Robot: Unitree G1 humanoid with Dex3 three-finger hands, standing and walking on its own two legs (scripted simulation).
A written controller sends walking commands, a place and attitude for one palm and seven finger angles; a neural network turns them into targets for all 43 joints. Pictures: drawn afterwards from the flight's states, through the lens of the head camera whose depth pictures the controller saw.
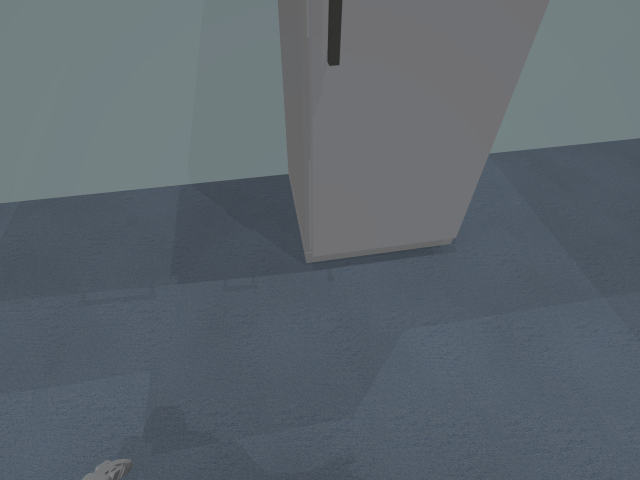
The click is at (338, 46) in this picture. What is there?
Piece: fridge door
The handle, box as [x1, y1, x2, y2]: [327, 0, 341, 65]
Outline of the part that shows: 341,0 329,0 327,61 329,65 338,64 339,62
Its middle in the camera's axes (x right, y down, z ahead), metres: +0.03 -0.55 +0.81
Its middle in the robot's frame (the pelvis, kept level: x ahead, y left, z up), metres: +1.00 +0.02 +0.26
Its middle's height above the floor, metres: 1.03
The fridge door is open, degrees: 0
